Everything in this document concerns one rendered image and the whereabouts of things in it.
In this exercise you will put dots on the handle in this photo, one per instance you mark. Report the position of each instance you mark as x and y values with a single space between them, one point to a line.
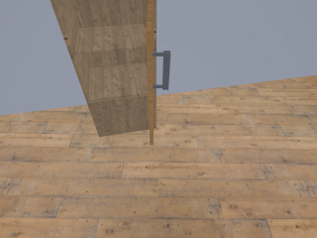
165 69

